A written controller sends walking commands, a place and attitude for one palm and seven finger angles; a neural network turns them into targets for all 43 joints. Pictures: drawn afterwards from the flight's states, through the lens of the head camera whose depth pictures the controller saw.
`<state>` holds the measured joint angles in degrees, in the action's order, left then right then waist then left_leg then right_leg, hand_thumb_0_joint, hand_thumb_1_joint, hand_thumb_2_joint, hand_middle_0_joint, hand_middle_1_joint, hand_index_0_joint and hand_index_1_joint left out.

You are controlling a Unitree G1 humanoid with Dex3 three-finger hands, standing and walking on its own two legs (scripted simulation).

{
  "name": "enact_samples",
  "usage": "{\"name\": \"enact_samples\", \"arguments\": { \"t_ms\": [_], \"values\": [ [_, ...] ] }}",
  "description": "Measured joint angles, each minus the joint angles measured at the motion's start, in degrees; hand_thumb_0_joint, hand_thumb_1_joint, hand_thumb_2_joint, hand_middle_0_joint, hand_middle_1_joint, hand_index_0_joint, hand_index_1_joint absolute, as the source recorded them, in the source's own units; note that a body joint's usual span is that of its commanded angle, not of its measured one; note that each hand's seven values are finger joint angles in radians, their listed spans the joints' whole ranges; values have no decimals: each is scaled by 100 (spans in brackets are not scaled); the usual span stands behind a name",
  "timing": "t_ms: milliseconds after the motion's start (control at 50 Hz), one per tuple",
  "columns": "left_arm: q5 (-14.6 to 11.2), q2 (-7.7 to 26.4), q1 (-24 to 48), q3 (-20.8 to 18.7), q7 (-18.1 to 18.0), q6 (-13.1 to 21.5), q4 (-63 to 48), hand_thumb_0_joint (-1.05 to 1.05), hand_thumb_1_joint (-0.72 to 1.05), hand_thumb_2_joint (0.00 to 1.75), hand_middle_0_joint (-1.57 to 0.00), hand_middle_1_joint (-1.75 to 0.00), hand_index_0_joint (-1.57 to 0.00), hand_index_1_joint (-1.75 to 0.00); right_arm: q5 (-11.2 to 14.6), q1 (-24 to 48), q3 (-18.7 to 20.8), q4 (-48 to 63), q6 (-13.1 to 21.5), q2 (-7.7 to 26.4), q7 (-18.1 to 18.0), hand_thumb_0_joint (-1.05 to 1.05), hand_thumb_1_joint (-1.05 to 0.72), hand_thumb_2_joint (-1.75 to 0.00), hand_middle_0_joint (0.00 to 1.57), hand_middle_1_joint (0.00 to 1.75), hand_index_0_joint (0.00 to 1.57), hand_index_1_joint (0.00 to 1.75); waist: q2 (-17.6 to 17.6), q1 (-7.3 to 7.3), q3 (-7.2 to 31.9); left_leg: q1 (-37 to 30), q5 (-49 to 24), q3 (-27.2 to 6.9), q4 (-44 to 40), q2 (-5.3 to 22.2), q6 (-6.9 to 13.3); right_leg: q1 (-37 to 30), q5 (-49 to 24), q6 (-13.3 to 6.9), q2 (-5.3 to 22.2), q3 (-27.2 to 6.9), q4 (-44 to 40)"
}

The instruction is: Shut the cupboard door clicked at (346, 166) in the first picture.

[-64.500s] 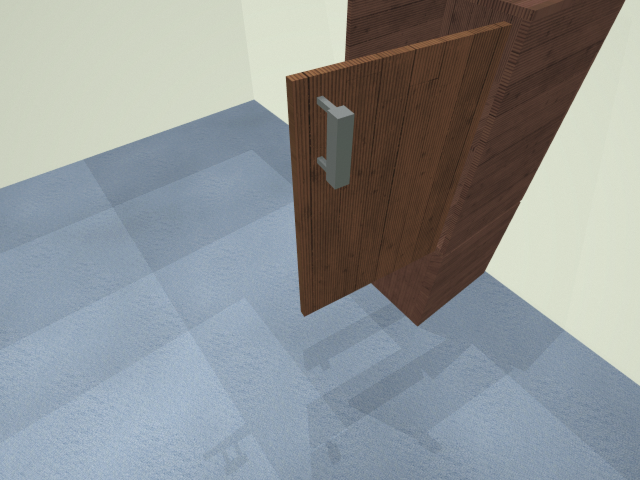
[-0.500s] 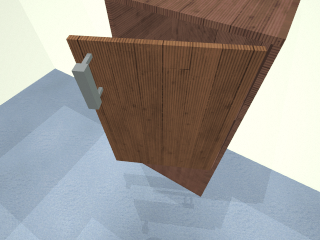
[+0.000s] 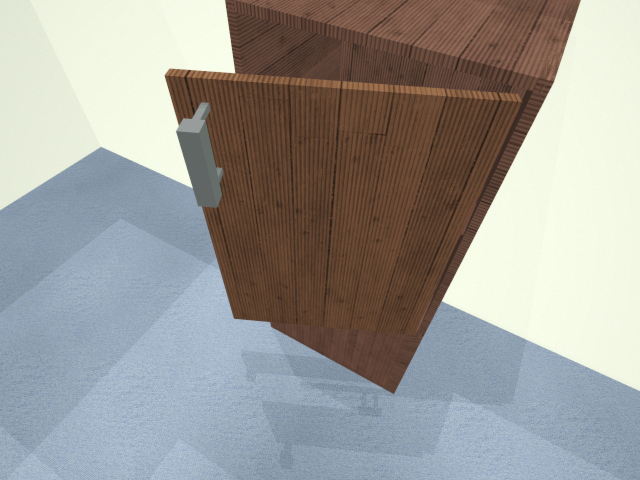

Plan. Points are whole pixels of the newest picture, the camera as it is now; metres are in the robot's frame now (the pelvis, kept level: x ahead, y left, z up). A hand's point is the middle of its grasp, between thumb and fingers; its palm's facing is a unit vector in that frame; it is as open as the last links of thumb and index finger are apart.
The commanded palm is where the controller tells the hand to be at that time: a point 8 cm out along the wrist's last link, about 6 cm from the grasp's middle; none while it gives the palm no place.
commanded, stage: come to a stop and stand still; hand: left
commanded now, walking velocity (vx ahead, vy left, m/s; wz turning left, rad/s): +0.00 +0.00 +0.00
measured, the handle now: (206, 155) +0.47 +0.19 +0.15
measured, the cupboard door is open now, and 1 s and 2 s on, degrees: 24 24 24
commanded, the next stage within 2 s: look again from close up in 0.16 s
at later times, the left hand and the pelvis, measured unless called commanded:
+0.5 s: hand out of the picture -0.02 +0.18 -0.17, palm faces +0.03 -0.98 -0.21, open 7.4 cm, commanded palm none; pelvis -0.01 +0.01 -0.01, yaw +0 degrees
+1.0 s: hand (181, 433) +0.18 +0.18 -0.03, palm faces +0.26 -0.96 -0.14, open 7.2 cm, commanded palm +0.10 +0.22 -0.05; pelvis +0.01 -0.02 -0.01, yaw +2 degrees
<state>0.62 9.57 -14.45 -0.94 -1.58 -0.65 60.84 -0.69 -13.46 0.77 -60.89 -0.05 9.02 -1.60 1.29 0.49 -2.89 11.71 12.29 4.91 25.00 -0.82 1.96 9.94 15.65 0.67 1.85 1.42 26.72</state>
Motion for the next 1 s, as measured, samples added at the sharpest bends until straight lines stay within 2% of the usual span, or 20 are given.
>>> {"name": "enact_samples", "arguments": {
  "t_ms": [260, 360, 480, 660, 860, 880, 900, 940, 1000],
  "values": [
    [-18, -88, -157, 71, -3, 14, 246, 0, 91, 90, -20, -30, -20, -29, -3, -296, -117, -405, -1, -199, 31, 1, -92, -90, 20, 29, 20, 30, 81, 2, 67, -94, -201, -47, -266, 58, -41, -140, -236, -46, -74, 49, -349],
    [18, -221, -290, 209, -47, 167, 239, 0, 91, 90, -20, -30, -20, -29, -47, -385, -136, -129, 52, -74, 100, 1, -91, -90, 20, 29, 20, 30, -195, -71, 29, 289, 78, -92, 354, 115, -7, 110, -84, -45, -106, 94, 18],
    [15, -205, -408, 205, -34, 152, 203, 0, 91, 90, -20, -30, -20, -29, -55, -450, -136, 10, 66, 47, 81, 1, -92, -90, 20, 29, 20, 30, -375, -84, 171, 312, 197, -46, 497, 11, 61, 228, 141, -5, 9, 47, 364],
    [2, -62, -341, 184, -38, 164, 95, 0, 91, 90, -20, -30, -20, -29, -32, -333, -158, -12, 132, 119, 93, 2, -93, -90, 20, 29, 20, 30, -271, -37, 215, 155, 128, 37, 248, -8, 20, 202, 161, -17, 21, -41, 329],
    [10, -36, -175, 199, -70, 191, 69, 0, 91, 90, -20, -30, -20, -29, -3, -143, -176, -101, 146, 105, 83, 1, -91, -90, 20, 29, 20, 30, -110, -7, 162, 112, 145, -22, 204, 122, -83, 77, 117, -97, -113, 16, 122],
    [-133, -35, -444, -104, -10, -193, -882, 1, 92, 90, -20, -30, -20, -30, 9, -184, -198, 102, 248, 105, 14, 1, -91, -90, 20, 29, 20, 30, -75, -36, 72, 150, 199, -45, 324, 149, -96, 85, 135, -106, -136, 40, 184],
    [-341, 46, -789, -173, -38, -314, -2041, 1, 92, 90, -20, -30, -20, -30, 89, -309, -236, 370, 520, 112, -111, 1, -91, -90, 20, 29, 20, 30, -13, -26, 41, 197, 246, -52, 421, 146, -104, 153, 197, -121, -128, 47, 328],
    [-711, 196, -1233, -139, -208, 32, -3796, 2, 93, 90, -21, -30, -21, -30, 217, -520, -250, 698, 1126, 193, -263, 1, -91, -90, 20, 29, 20, 30, 8, 9, 181, 261, 309, -89, 530, 113, -134, 233, 334, -141, -90, 82, 521],
    [-945, 149, -1118, -152, -280, 439, -5238, 2, 93, 90, -22, -32, -22, -32, 265, -531, -107, 1181, 1595, 445, -189, 1, -91, -90, 20, 29, 20, 30, -234, -126, 497, 486, 382, -257, 767, 64, -131, 342, 443, -129, -37, 253, 673]
  ]
}}
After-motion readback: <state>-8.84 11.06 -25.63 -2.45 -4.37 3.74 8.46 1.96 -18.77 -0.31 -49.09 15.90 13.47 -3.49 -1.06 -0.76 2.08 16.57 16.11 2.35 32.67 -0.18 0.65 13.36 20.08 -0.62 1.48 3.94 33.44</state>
